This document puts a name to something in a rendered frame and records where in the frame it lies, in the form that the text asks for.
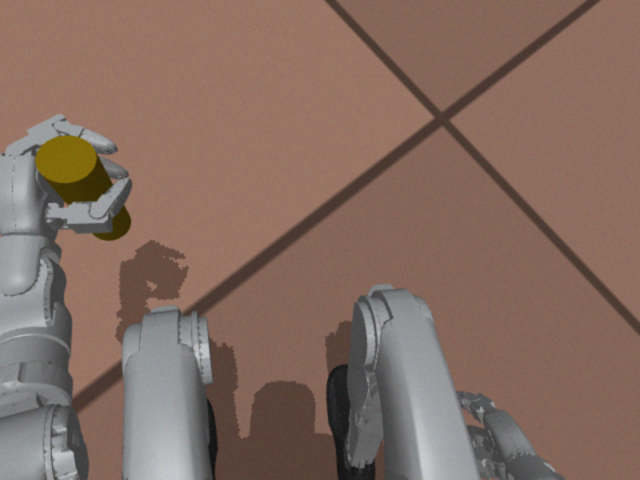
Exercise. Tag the left robot hand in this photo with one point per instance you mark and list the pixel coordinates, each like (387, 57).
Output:
(29, 204)

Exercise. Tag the right robot hand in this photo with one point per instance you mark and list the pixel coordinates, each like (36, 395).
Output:
(501, 441)

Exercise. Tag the right robot foot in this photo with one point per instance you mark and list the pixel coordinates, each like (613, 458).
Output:
(338, 408)

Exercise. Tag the right robot arm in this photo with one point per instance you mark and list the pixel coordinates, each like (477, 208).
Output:
(530, 467)

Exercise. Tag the left robot arm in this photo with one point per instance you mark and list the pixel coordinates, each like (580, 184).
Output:
(40, 434)

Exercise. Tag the can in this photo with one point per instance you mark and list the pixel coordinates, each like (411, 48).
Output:
(72, 167)

